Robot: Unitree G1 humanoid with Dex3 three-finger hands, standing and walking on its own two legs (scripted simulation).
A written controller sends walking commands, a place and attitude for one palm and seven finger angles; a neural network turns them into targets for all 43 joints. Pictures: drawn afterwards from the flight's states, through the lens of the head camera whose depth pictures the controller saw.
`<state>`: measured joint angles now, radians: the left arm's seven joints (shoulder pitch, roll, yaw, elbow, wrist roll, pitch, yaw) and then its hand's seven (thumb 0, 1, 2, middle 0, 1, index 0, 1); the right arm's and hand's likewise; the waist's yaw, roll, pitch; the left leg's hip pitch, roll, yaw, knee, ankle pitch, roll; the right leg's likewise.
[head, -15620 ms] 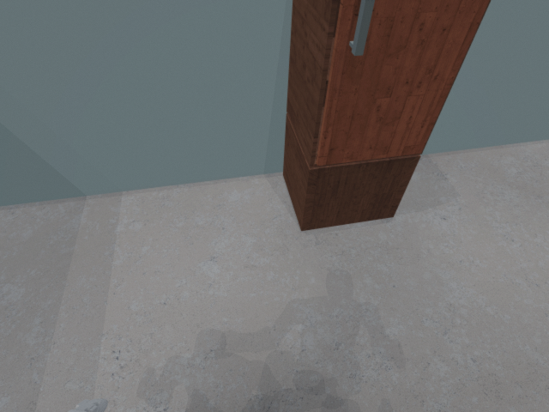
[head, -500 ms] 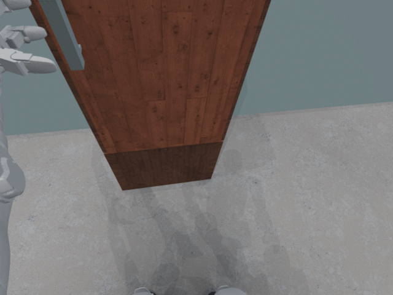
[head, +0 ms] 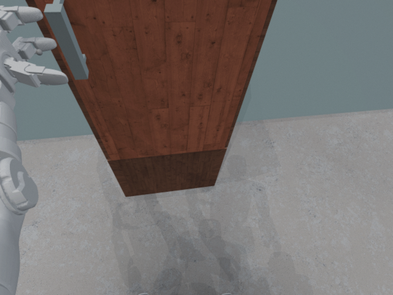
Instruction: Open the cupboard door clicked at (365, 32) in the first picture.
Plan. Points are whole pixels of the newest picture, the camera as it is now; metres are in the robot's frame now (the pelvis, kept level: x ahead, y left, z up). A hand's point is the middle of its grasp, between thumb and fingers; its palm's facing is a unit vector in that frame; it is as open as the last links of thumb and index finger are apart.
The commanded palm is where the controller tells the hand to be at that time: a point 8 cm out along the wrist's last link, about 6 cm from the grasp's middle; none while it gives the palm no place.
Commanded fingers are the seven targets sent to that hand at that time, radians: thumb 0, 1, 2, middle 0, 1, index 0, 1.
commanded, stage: move the hooked fingers beside the handle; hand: left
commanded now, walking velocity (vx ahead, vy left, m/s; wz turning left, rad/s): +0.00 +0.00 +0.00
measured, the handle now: (71, 39) +0.57 +0.19 +0.18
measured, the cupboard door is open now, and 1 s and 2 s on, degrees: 0 0 0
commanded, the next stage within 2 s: slide the fingers in behind the handle in 0.48 s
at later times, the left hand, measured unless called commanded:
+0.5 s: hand (35, 54) +0.52 +0.24 +0.18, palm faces +0.04 -1.00 +0.01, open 14.0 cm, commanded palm +0.51 +0.28 +0.17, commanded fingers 0.00 -0.50 0.30 -0.30 -1.20 -0.30 -1.20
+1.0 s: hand (42, 54) +0.52 +0.22 +0.18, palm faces +0.08 -1.00 -0.01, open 14.3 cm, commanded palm +0.50 +0.24 +0.17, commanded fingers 0.00 -0.50 0.30 -0.30 -1.20 -0.30 -1.20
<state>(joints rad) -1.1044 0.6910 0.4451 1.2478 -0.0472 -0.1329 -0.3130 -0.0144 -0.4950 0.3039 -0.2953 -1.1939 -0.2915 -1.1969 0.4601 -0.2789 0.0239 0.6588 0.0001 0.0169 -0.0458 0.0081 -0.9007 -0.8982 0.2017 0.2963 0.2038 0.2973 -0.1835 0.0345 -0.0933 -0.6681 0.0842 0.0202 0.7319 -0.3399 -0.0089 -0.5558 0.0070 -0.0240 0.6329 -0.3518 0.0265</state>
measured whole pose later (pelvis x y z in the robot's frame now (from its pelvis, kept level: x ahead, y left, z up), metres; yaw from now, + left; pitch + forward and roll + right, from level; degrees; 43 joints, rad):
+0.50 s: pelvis -0.01 +0.00 +0.00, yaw +1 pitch +16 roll -3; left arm -1.19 0.74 0.42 1.33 -0.05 -0.14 -0.34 -0.01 -0.50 0.30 -0.30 -1.20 -0.30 -1.20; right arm 0.45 -0.30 0.03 0.67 0.01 0.01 -0.06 0.01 -0.90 -0.90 0.20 0.30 0.20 0.30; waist -0.20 0.03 -0.08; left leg -0.71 0.08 0.00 0.75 -0.32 -0.01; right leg -0.59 0.01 -0.04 0.65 -0.34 0.02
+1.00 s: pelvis -0.01 +0.00 +0.00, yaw +1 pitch +16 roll -3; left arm -1.13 0.64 0.37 1.24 -0.07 -0.14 -0.23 -0.01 -0.50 0.30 -0.24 -1.18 -0.23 -1.18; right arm 0.48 -0.27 0.02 0.69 -0.01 -0.01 -0.03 0.01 -0.90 -0.90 0.20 0.30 0.20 0.30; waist -0.18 0.04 -0.09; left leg -0.69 0.08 0.00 0.75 -0.34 -0.01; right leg -0.57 0.00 -0.04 0.65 -0.35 0.03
